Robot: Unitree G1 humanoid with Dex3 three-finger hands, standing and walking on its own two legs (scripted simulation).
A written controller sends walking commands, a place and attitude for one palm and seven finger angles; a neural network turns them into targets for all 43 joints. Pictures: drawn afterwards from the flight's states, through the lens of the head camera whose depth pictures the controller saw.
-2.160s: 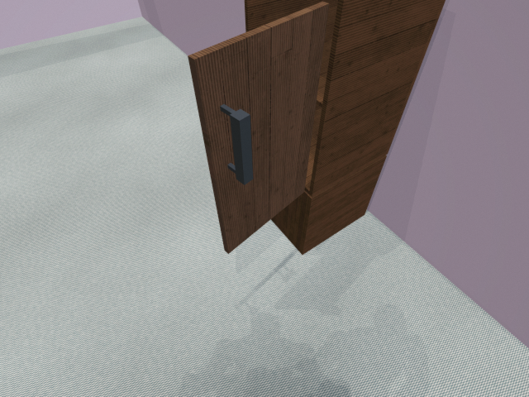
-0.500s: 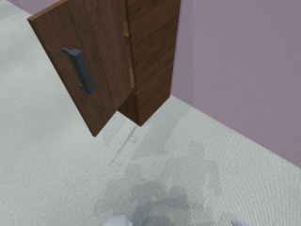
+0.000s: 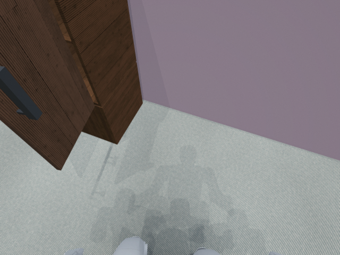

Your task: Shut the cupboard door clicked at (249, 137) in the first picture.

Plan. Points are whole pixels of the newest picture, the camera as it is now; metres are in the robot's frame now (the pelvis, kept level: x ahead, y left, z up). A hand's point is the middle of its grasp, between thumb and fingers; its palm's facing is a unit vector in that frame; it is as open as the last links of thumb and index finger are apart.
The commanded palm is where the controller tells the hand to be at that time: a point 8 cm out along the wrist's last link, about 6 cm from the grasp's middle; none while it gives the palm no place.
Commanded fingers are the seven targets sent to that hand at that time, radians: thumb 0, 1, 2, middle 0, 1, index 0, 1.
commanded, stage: walk around to get in front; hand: left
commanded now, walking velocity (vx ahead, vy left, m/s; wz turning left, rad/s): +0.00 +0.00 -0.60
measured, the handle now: (10, 94) +0.45 +0.44 +0.07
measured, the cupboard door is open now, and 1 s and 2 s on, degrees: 100 100 100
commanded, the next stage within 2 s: none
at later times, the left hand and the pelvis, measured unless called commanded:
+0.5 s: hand (122, 237) +0.17 +0.14 -0.15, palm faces -0.31 -0.91 -0.27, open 7.4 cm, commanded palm none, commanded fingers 0.00 0.90 0.90 -0.20 -0.30 -0.20 -0.30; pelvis +0.00 -0.03 +0.00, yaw -19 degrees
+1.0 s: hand (153, 219) +0.22 +0.07 -0.16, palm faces -0.56 -0.79 -0.26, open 7.4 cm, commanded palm none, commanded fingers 0.00 0.90 0.90 -0.20 -0.30 -0.20 -0.30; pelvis +0.00 -0.05 -0.01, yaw -36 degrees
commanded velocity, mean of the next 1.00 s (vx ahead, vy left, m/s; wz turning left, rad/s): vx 0.00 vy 0.00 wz -0.60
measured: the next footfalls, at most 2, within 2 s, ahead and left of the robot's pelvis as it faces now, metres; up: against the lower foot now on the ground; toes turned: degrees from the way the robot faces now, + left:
left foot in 0.10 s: +0.06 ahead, +0.14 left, +0.00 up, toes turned -1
right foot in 0.38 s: +0.00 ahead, -0.15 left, +0.00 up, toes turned -17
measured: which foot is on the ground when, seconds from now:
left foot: up 0.00-0.08, down 0.10-0.38, up 0.40-0.66, down 0.68-0.94, up 0.96-1.00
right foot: down 0.00-0.10, up 0.12-0.36, down 0.38-0.66, up 0.68-0.94, down 0.96-1.00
